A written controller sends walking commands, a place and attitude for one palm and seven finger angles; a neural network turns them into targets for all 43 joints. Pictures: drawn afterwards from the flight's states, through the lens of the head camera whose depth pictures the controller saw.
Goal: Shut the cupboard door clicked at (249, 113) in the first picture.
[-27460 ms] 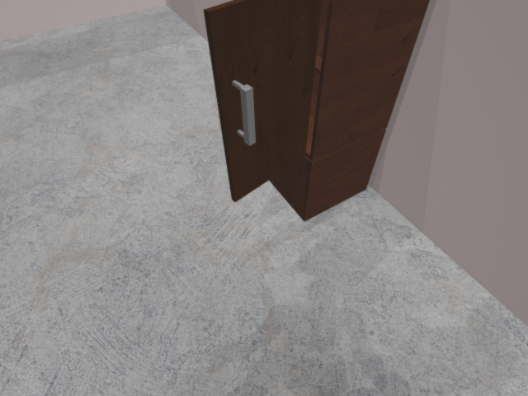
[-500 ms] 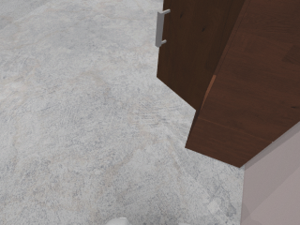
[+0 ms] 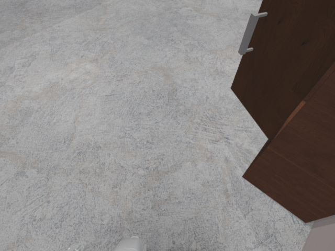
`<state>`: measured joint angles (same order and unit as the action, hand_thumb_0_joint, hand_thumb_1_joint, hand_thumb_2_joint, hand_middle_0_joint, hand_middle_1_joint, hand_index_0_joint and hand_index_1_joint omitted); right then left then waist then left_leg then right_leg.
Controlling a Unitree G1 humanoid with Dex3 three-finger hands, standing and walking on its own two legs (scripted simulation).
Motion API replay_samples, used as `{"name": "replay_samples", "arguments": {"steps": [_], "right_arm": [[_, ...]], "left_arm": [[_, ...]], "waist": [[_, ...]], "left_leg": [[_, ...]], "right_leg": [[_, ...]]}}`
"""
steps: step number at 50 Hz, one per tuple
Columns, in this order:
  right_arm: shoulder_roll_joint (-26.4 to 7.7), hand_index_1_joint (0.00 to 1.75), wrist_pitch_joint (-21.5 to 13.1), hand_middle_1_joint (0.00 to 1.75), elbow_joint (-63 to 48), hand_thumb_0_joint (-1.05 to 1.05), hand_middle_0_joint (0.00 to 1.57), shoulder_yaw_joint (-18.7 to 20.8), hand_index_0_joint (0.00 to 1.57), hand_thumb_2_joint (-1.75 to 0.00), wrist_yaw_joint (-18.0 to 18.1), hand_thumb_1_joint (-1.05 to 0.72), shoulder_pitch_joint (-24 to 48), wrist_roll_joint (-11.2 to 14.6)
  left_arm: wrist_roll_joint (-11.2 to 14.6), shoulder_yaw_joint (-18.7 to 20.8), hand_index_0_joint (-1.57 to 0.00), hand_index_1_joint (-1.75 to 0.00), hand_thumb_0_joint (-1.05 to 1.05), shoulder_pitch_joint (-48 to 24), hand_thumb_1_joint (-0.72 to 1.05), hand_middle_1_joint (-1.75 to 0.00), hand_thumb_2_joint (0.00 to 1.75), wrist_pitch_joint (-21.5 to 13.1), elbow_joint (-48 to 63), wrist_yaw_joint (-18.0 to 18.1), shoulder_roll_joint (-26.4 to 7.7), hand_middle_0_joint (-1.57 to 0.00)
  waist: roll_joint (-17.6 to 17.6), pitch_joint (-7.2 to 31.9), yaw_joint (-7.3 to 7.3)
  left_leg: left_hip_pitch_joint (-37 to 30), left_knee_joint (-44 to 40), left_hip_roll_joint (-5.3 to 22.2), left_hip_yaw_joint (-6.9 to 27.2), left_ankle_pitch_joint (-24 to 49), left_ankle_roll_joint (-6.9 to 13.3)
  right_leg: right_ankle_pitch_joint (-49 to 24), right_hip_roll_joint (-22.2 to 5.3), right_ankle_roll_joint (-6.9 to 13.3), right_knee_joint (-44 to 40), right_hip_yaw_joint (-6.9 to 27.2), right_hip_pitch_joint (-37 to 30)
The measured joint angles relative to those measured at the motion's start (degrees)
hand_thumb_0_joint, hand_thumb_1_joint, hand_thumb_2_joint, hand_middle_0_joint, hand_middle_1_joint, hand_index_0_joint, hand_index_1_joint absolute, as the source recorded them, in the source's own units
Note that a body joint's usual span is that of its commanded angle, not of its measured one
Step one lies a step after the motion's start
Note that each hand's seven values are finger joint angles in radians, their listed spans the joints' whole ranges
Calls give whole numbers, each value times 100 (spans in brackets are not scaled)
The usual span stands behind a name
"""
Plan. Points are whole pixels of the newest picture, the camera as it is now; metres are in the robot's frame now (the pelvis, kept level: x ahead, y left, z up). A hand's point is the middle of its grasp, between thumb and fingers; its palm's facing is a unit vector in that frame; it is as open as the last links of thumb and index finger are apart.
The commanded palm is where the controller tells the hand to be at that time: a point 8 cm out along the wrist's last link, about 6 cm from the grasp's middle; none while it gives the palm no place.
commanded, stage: walk to a spot facing it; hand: left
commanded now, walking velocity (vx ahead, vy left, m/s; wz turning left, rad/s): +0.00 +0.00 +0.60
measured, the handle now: (252, 34) +0.87 -0.31 +0.01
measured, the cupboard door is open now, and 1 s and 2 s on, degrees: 62 62 62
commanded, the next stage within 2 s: turn to face it in 1.60 s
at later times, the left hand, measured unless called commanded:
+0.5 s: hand out of the picture +0.02 +0.19 -0.14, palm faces +0.34 -0.90 -0.28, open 7.4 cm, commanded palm none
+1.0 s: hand (61, 230) +0.18 +0.29 -0.14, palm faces +0.55 -0.79 -0.27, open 7.4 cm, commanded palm none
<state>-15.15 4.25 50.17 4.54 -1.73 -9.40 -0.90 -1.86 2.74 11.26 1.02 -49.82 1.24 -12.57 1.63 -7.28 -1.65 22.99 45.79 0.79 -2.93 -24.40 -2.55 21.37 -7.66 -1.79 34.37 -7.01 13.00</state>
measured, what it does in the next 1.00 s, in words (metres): walks ahead, turning left: left foot, then right foot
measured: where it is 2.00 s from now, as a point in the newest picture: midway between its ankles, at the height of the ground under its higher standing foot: (116, 188)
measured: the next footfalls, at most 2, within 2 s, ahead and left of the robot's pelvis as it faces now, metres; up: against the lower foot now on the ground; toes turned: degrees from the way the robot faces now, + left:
left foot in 0.06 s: +0.04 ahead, +0.14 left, +0.00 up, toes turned +6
right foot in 0.30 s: +0.08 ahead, -0.13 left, +0.00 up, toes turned +8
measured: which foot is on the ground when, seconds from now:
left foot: up 0.00-0.04, down 0.06-0.30, up 0.32-0.66, down 0.68-1.00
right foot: down 0.00-0.06, up 0.08-0.28, down 0.30-0.68, up 0.70-0.98, down 1.00-1.00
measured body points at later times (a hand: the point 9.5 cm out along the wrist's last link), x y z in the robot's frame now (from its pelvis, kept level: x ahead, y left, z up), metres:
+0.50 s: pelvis +0.05 -0.02 +0.01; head +0.09 -0.02 +0.46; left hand +0.00 +0.23 -0.12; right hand +0.21 -0.23 -0.14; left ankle -0.01 +0.12 -0.65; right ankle +0.04 -0.13 -0.73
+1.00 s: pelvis +0.20 +0.05 -0.01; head +0.24 +0.05 +0.44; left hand +0.15 +0.33 -0.12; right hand +0.35 -0.13 -0.17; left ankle +0.07 +0.15 -0.73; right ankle +0.33 +0.00 -0.73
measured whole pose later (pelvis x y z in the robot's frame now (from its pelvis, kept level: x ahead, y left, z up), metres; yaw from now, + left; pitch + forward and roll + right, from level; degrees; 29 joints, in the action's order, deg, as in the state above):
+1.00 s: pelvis +0.20 +0.05 -0.01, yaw +34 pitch +0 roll +2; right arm -11.9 0.3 55.4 2.4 -1.1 -16.9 -1.8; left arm -1.8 4.2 10.6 -1.6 -48.5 -2.6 -13.5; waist -0.6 -3.9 -0.8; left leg 10.4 33.7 0.8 0.4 -23.2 -0.4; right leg 15.7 -5.4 -2.9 36.1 -4.8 23.8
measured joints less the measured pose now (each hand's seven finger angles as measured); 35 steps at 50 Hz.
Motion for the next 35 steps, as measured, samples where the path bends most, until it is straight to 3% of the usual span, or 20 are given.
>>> {"name": "replay_samples", "arguments": {"steps": [3, 6, 9, 12, 15, 18, 20, 22, 26, 31, 33, 35], "right_arm": [[-47, 30, -89, 29, -87, 1, 20, -62, 19, -90, -24, -91, 35, -22], [91, 30, -172, 29, -83, 1, 20, -122, 19, -90, 45, -91, 152, -75], [171, 30, -185, 29, -112, 1, 20, -182, 20, -90, 132, -91, 132, -108], [186, 30, -140, 29, -91, 1, 20, -207, 20, -90, 159, -91, 103, -125], [178, 30, -49, 29, -55, 1, 21, -197, 20, -90, 143, -91, -11, -100], [121, 30, 49, 29, 47, 1, 21, -101, 20, -90, 96, -91, -62, -84], [89, 30, 79, 29, 105, 1, 20, -50, 20, -90, 33, -91, -59, -108], [90, 30, 54, 29, 103, 1, 20, -22, 20, -90, -39, -91, -63, -111], [156, 30, -20, 29, 82, 1, 20, -20, 20, -90, -126, -91, -77, -82], [206, 30, -105, 29, 108, 1, 20, -95, 19, -90, -174, -91, 60, -75], [208, 30, -197, 29, 54, 1, 20, -140, 19, -90, -176, -91, 134, -91], [143, 30, -363, 29, -71, 1, 20, -163, 19, -90, -144, -91, 192, -119]], "left_arm": [[56, 12, -20, -30, 0, 133, 90, -30, 89, 27, 47, -33, -33, -21], [70, 75, -20, -30, 0, 46, 90, -30, 89, 213, -37, -2, -179, -21], [88, 118, -20, -30, 0, -66, 90, -30, 89, 297, -64, -16, -218, -20], [107, 123, -20, -30, 0, -107, 91, -30, 89, 251, 42, -58, -193, -20], [80, 105, -20, -30, 0, 16, 91, -30, 89, 98, 192, -135, -188, -20], [24, 67, -20, -30, 0, 162, 91, -30, 89, -38, 228, -109, -104, -20], [18, 60, -20, -30, 0, 330, 91, -30, 89, -74, 146, -71, 2, -20], [15, 54, -20, -30, 0, 472, 90, -30, 89, -110, -1, -61, 84, -20], [7, 45, -20, -30, 0, 619, 90, -30, 89, -223, -219, -84, 174, -20], [-4, 61, -20, -30, 0, 751, 90, -30, 89, -326, -352, -134, 199, -21], [19, 77, -20, -30, 0, 865, 90, -30, 89, -321, -416, -158, 158, -21], [58, 95, -20, -30, 0, 999, 90, -30, 89, -238, -480, -204, 137, -21]], "waist": [[-8, 55, 57], [146, -49, 146], [42, -72, 150], [-145, -62, 151], [-278, 110, 155], [-365, 190, 189], [-384, 250, 193], [-356, 309, 130], [-184, 316, 79], [-8, 161, 271], [78, 110, 328], [2, 123, 306]], "left_leg": [[-456, -1062, 62, 29, 1013, 179], [-319, -764, -49, 129, 582, 239], [-360, -1001, -63, 376, 672, 161], [-415, -1211, -51, 620, 834, 99], [-296, -989, -92, 847, 657, 77], [304, 784, -244, 848, -352, 148], [668, 1891, -210, 643, -141, 139], [858, 2268, -65, 419, 238, 92], [750, 1413, 175, 57, 451, 78], [273, -277, 227, -267, 319, 227], [-67, -991, 133, -430, 464, 331], [-210, -1275, 130, -369, 1123, 500]], "right_leg": [[325, -112, -117, 665, -187, 272], [1058, 18, -147, 2018, 285, 864], [900, 244, -170, 2547, 453, 1232], [716, 407, -166, 1973, 484, 1207], [401, 511, -120, 526, 433, 712], [-90, 423, 180, 414, 207, 565], [-100, 360, 230, 192, 81, 344], [-209, 290, 197, -213, -67, 74], [-347, 108, 142, -851, -431, -400], [-85, -113, -43, -879, -889, -764], [219, -279, -156, -508, -999, -790], [658, -364, -172, 793, -806, -339]]}}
